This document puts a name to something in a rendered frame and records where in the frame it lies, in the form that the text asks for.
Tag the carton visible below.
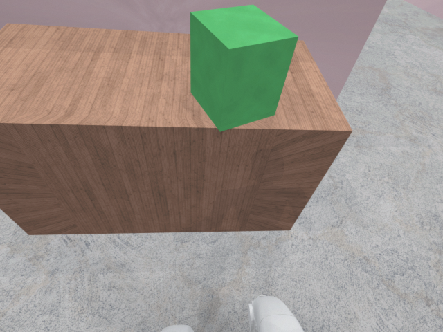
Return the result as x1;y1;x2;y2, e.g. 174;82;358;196
190;5;298;132

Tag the pedestal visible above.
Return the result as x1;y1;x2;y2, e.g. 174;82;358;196
0;24;352;235

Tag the robot right thigh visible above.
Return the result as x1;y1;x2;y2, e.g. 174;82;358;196
248;296;304;332

